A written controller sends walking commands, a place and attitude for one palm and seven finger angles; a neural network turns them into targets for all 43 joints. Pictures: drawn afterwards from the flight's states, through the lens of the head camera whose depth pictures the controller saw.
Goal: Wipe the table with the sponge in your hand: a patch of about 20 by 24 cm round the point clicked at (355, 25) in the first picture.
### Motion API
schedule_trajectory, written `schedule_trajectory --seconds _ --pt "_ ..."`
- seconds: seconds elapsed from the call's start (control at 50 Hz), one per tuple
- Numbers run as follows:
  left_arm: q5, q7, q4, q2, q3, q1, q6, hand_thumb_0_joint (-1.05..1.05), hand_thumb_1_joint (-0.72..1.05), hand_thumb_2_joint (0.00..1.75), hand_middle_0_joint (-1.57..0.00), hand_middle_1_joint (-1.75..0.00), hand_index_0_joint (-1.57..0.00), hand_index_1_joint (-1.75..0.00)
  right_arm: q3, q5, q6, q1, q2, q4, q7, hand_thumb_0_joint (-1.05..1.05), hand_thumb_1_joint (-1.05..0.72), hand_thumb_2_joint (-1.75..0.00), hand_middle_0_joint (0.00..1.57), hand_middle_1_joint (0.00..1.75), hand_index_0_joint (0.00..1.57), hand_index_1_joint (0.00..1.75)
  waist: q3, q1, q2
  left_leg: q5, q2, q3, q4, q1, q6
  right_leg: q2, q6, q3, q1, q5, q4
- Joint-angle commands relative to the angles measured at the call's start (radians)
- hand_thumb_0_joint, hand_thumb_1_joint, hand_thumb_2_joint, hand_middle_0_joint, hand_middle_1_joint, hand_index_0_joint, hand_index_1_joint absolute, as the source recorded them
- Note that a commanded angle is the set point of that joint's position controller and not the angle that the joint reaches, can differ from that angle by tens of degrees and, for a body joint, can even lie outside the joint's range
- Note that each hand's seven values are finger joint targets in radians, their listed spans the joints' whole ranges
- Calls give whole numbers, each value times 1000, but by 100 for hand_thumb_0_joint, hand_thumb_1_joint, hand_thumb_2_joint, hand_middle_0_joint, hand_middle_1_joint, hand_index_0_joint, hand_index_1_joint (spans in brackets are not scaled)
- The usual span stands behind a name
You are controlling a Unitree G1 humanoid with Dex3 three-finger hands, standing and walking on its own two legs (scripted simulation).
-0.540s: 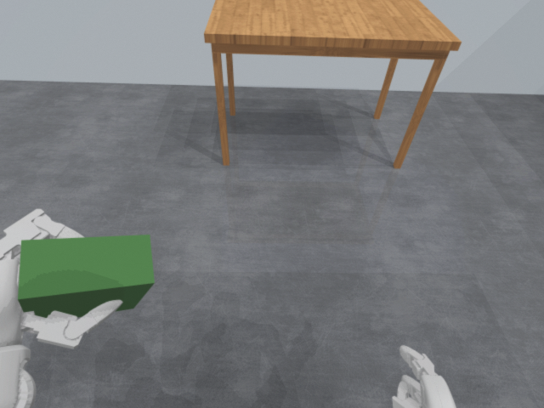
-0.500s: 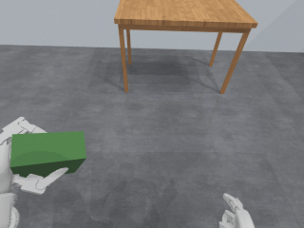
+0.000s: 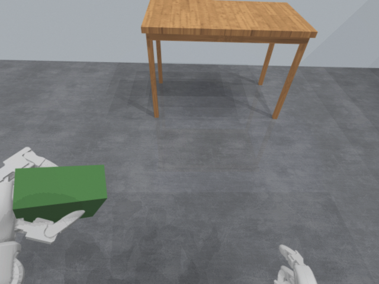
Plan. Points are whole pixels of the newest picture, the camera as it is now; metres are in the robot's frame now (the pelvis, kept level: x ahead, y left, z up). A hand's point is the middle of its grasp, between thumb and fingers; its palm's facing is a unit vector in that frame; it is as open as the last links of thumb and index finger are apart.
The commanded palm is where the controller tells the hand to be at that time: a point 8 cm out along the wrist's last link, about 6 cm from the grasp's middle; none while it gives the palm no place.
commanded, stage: walk to a spot facing it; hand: left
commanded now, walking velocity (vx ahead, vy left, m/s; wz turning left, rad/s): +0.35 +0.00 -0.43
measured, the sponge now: (73, 195) +0.22 +0.21 +0.14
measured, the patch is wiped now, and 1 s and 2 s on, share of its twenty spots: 0.00 0.00 0.00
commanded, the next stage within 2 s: none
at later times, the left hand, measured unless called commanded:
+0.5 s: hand (114, 156) +0.29 +0.16 +0.16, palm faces +0.26 -0.86 -0.43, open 9.4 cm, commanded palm +0.24 +0.22 +0.18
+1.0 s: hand (168, 92) +0.48 +0.08 +0.18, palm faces +0.19 -0.86 -0.48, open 9.4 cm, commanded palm +0.43 +0.14 +0.18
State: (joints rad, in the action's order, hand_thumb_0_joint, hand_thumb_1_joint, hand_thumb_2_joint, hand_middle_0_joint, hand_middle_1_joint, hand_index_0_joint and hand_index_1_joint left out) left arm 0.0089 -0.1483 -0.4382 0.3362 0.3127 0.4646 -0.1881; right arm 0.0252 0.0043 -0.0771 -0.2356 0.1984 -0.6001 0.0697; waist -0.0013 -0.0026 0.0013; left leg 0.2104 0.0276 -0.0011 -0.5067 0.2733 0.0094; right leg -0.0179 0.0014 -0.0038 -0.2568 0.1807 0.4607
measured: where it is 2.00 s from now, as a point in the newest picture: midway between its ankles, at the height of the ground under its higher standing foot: (234, 241)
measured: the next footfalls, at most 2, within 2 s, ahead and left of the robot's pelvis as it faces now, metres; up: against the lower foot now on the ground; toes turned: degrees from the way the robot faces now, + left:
left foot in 0.66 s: +0.21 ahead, +0.08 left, +0.00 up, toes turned +2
right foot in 1.04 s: +0.30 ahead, -0.24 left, +0.00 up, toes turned -24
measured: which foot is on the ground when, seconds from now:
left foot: down 0.00-0.28, up 0.30-0.64, down 0.66-1.00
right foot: down 0.00-0.68, up 0.70-1.00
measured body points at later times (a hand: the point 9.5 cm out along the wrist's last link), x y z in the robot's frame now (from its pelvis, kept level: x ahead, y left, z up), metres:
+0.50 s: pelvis +0.05 -0.05 +0.00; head +0.06 -0.05 +0.45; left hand +0.27 +0.20 +0.19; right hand +0.17 -0.31 -0.10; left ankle +0.09 +0.10 -0.68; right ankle +0.04 -0.11 -0.74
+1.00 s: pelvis +0.21 -0.09 -0.01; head +0.22 -0.11 +0.44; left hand +0.46 +0.13 +0.20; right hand +0.30 -0.31 -0.11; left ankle +0.17 +0.08 -0.74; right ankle +0.25 -0.22 -0.72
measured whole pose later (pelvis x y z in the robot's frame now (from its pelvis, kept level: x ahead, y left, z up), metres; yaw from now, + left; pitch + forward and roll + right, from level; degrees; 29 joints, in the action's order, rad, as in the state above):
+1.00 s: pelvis +0.21 -0.09 -0.01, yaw -14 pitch +0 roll -1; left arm 0.01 -0.14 -0.49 0.38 0.37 0.46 -0.21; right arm 0.05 0.01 -0.09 -0.26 0.12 -0.60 0.05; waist 0.04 -0.01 0.05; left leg 0.37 0.19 0.23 -0.50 0.10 0.08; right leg 0.08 0.02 0.17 -0.44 0.29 0.70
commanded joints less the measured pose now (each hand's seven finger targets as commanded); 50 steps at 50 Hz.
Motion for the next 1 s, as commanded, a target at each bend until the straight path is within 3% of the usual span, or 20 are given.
schedule_trajectory --seconds 0.0,0.08,0.14,0.18,0.22,0.24,0.28,0.3,0.34,0.38,0.44,0.52,0.6,0.62,0.66,0.68,0.7,0.82,0.92,0.98 --pt "4 -24 -218 156 99 -80 -66 0 10 130 -120 -160 -120 -160 -48 -1 -51 103 124 155 11 0 -90 -90 20 30 20 30 -80 1 64 260 78 -41 135 58 -39 51 -20 -74 28 195 -47" --pt "-11 -29 -213 132 83 -128 -55 0 10 130 -120 -160 -120 -160 -47 4 -40 106 136 161 25 0 -90 -90 20 30 20 30 3 -9 161 578 172 -163 234 109 -90 -11 -26 -24 -96 358 94" --pt "-12 -31 -221 158 101 -167 -63 0 10 130 -120 -160 -120 -160 -52 9 -51 88 126 145 32 0 -90 -90 20 30 20 30 -17 -16 208 478 281 -265 246 12 -150 -17 -11 65 -149 259 266" --pt "-12 -25 -189 146 91 -128 -57 0 10 130 -120 -160 -120 -160 -53 15 -51 81 128 133 25 0 -90 -90 20 30 20 30 -51 -6 180 311 274 -175 174 -9 -142 -5 -8 79 -96 263 206" --pt "-12 -18 -173 141 82 -123 -49 0 10 130 -120 -160 -120 -160 -53 9 -43 100 127 143 13 0 -90 -90 20 30 20 30 -39 6 180 404 220 -47 98 141 -94 7 -25 82 59 255 89" --pt "-16 -15 -164 140 74 -130 -45 0 10 130 -120 -160 -120 -160 -52 7 -40 99 122 147 9 0 -90 -90 20 30 20 30 -13 10 91 434 148 27 -55 214 -64 61 -71 -49 71 311 -2" --pt "-12 -24 -158 194 98 -168 -39 0 10 130 -120 -160 -120 -160 -54 -2 -40 140 108 157 -1 0 -90 -90 20 30 20 30 30 36 -294 374 -1 93 -545 463 3 373 -236 -671 128 476 -281" --pt "-10 -23 -200 190 80 -213 -55 0 10 130 -120 -160 -120 -160 -58 5 -46 138 126 146 -6 0 -90 -90 20 30 20 30 45 8 -209 282 35 -7 -648 471 11 385 -248 -657 119 443 -305" --pt "-12 -20 -197 225 134 -151 -70 0 10 130 -120 -160 -120 -160 -44 9 -35 124 121 129 -8 0 -90 -90 20 30 20 30 12 0 -49 212 67 -13 -647 450 24 331 -250 -528 132 275 -243" --pt "-7 -15 -208 232 152 -101 -90 0 10 130 -120 -160 -120 -160 -39 9 -15 114 109 119 -6 0 -90 -90 20 30 20 30 -6 -3 -44 140 72 18 -596 398 30 276 -215 -344 123 48 -216" --pt "-1 -19 -222 226 165 -80 -101 0 10 130 -120 -160 -120 -160 -42 7 -7 121 98 133 -5 0 -90 -90 20 30 20 30 -66 -4 -66 115 76 69 -389 315 26 244 -202 -214 159 -64 -190" --pt "13 -26 -220 203 162 -23 -92 0 10 130 -120 -160 -120 -160 -49 3 -17 112 97 165 -7 0 -90 -90 20 30 20 30 -99 29 -98 119 44 137 -172 221 7 233 -213 -241 202 -108 -154" --pt "20 -31 -251 188 143 -28 -79 0 10 130 -120 -160 -120 -160 -60 1 -22 76 114 176 0 0 -90 -90 20 30 20 30 -125 8 -73 -2 36 180 36 -29 -11 168 -147 -179 133 -85 -34" --pt "19 -31 -263 183 135 -42 -81 0 10 130 -120 -160 -120 -160 -67 0 -23 61 126 174 7 0 -90 -90 20 30 20 30 -139 -5 -36 -21 58 151 78 -161 -32 134 -116 -145 53 -106 73" --pt "22 -31 -296 173 128 -51 -93 0 10 130 -120 -160 -120 -160 -79 -2 -18 66 153 178 12 0 -90 -90 20 30 20 30 -173 -16 246 -28 344 -247 147 -476 -164 11 -24 -5 -305 246 420" --pt "14 -35 -298 191 130 -80 -99 0 10 130 -120 -160 -120 -160 -66 -4 -23 71 134 180 9 0 -90 -90 20 30 20 30 -128 -10 248 -76 449 -383 220 -455 -233 2 -12 17 -402 396 596" --pt "7 -30 -255 239 159 -84 -98 0 10 130 -120 -160 -120 -160 -53 10 -29 85 121 156 13 0 -90 -90 20 30 20 30 -88 -13 244 60 470 -385 258 -345 -238 50 -16 -21 -411 365 690" --pt "-9 -23 -313 169 115 -99 -70 0 10 130 -120 -160 -120 -160 -60 1 -55 76 118 133 1 0 -90 -90 20 30 20 30 20 4 227 30 340 26 273 -107 -154 125 12 93 -307 173 515" --pt "4 -15 -210 166 147 -65 -70 0 10 130 -120 -160 -120 -160 -64 4 -59 81 112 134 -1 0 -90 -90 20 30 20 30 27 -8 233 -48 311 144 223 -75 -120 74 23 216 -134 104 256" --pt "8 -12 -175 183 163 -61 -63 0 10 130 -120 -160 -120 -160 -67 -7 -43 88 98 129 4 0 -90 -90 20 30 20 30 -74 17 129 -132 244 224 -110 -43 -88 15 8 268 127 38 85"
